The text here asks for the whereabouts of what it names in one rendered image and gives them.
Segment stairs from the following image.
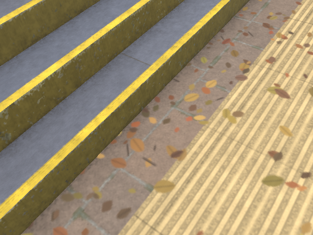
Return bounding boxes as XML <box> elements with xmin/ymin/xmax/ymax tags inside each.
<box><xmin>0</xmin><ymin>0</ymin><xmax>249</xmax><ymax>235</ymax></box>

